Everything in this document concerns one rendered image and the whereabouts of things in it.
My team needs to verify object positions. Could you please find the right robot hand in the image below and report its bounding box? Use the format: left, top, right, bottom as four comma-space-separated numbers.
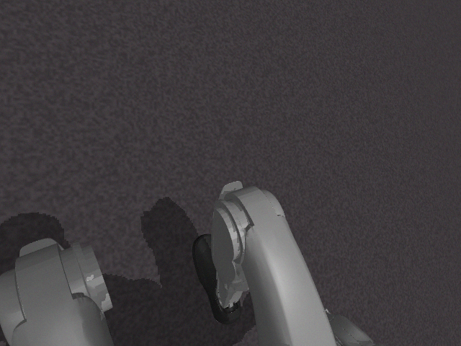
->
324, 308, 376, 346

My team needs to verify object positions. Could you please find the right robot foot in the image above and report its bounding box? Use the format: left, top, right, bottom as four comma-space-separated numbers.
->
192, 234, 241, 324

